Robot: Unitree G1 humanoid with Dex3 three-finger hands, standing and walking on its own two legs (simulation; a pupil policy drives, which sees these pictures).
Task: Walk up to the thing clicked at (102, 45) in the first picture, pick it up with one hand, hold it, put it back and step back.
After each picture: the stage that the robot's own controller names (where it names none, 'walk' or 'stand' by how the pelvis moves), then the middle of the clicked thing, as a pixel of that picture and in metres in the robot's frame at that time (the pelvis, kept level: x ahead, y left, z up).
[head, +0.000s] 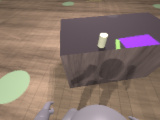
stand; (102, 40) +0.65 -0.07 +0.06
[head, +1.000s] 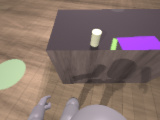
rise first; (95, 38) +0.58 +0.02 +0.09
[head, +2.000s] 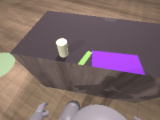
walk; (62, 48) +0.43 +0.24 +0.10
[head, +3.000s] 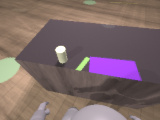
stand; (61, 55) +0.42 +0.24 +0.07
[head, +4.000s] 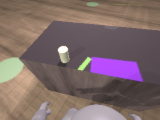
stand; (64, 55) +0.43 +0.23 +0.06
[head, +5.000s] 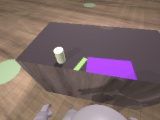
stand; (60, 55) +0.43 +0.26 +0.06
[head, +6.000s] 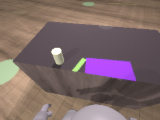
stand; (58, 56) +0.41 +0.27 +0.06
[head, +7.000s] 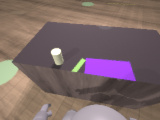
stand; (57, 57) +0.41 +0.27 +0.06
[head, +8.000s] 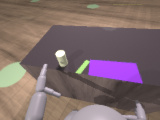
rise first; (62, 58) +0.40 +0.26 +0.06
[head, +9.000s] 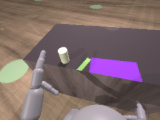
go down; (64, 55) +0.43 +0.27 +0.06
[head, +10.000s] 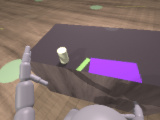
go down; (63, 55) +0.43 +0.26 +0.07
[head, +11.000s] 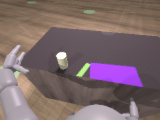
go down; (62, 61) +0.39 +0.23 +0.07
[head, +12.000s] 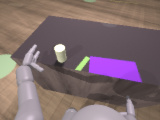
close in; (60, 53) +0.42 +0.24 +0.07
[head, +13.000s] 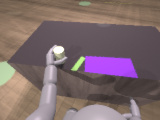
close; (60, 55) +0.41 +0.24 +0.09
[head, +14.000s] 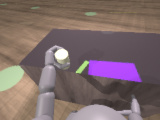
lift; (63, 60) +0.31 +0.19 +0.19
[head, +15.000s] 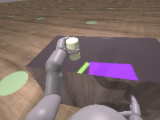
lift; (73, 49) +0.34 +0.13 +0.26
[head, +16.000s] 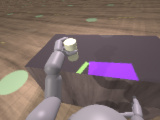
hold; (71, 50) +0.34 +0.14 +0.25
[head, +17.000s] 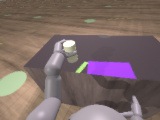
hold; (71, 52) +0.34 +0.14 +0.24
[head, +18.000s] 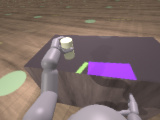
crouch; (68, 48) +0.36 +0.17 +0.25
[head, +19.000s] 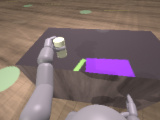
lower; (60, 47) +0.42 +0.22 +0.19
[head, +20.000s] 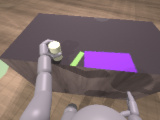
lower; (56, 51) +0.42 +0.24 +0.11
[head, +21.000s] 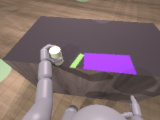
lower; (56, 56) +0.39 +0.24 +0.10
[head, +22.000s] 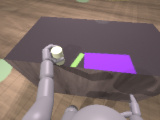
lower; (58, 56) +0.39 +0.23 +0.09
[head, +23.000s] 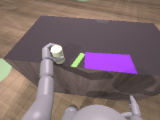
lower; (58, 55) +0.40 +0.23 +0.10
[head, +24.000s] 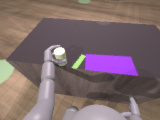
open; (60, 57) +0.39 +0.22 +0.09
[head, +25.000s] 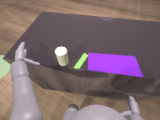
sink last; (62, 56) +0.38 +0.20 +0.09
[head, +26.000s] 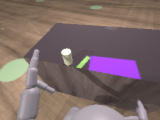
sink last; (67, 57) +0.41 +0.23 +0.07
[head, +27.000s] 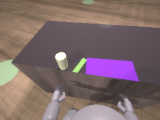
stand; (62, 61) +0.37 +0.22 +0.06
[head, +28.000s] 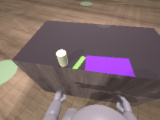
stand; (62, 58) +0.40 +0.23 +0.06
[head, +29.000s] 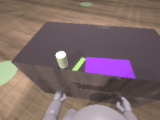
stand; (62, 60) +0.38 +0.23 +0.06
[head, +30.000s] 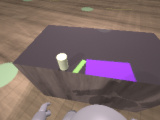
walk; (62, 62) +0.38 +0.22 +0.07
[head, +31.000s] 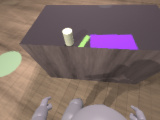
walk; (68, 37) +0.55 +0.20 +0.09
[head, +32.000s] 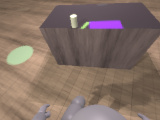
walk; (74, 21) +0.89 +0.27 +0.07
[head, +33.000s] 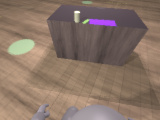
stand; (77, 16) +1.12 +0.26 +0.07
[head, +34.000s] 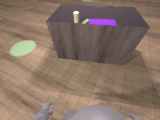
stand; (76, 17) +1.10 +0.25 +0.06
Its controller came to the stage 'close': yes
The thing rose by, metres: 0.21
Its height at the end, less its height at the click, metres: +0.00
